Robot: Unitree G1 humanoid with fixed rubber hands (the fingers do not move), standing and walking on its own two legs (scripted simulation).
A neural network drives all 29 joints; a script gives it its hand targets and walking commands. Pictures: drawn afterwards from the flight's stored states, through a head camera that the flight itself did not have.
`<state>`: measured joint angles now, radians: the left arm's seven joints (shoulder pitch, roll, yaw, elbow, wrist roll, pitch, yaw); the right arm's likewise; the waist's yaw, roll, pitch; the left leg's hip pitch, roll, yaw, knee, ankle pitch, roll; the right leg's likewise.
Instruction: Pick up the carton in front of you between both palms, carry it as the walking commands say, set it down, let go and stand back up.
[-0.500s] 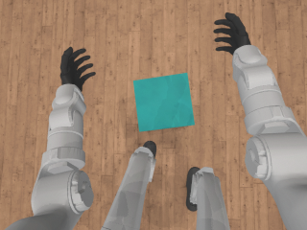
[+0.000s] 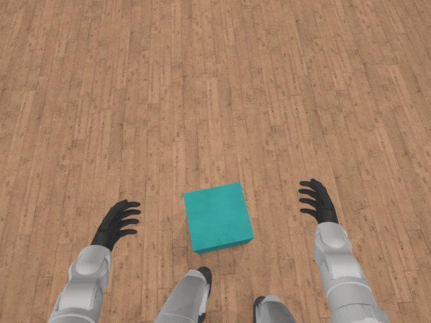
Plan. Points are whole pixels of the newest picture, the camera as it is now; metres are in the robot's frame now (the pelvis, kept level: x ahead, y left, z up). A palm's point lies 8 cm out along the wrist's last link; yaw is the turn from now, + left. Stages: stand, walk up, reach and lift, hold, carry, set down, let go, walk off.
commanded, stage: let go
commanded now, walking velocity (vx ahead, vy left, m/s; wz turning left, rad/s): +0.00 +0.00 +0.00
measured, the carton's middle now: (218, 220) +0.38 +0.07 -0.61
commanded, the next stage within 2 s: stand in 0.88 s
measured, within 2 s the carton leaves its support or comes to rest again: neither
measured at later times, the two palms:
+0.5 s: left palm (124, 260) +0.20 +0.19 -0.03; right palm (419, 287) +0.23 -0.27 -0.03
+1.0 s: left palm (90, 277) +0.17 +0.25 -0.05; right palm (419, 315) +0.19 -0.27 -0.04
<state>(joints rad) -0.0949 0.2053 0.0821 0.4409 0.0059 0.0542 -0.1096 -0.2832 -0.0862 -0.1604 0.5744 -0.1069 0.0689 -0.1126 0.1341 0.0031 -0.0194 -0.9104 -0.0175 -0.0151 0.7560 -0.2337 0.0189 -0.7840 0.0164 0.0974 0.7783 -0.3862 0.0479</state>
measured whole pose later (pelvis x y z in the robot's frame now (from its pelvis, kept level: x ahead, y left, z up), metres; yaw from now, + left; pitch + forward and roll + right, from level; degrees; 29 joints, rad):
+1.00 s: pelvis +0.04 -0.02 +0.03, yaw +2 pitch +0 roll +0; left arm 0.23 0.30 0.05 0.52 0.05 0.09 0.01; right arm 0.20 -0.24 -0.03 0.64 -0.06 0.04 -0.01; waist 0.01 -0.06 0.01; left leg -0.29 -0.01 -0.05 0.54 -0.24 -0.01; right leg -0.14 0.01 0.06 0.51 -0.37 0.01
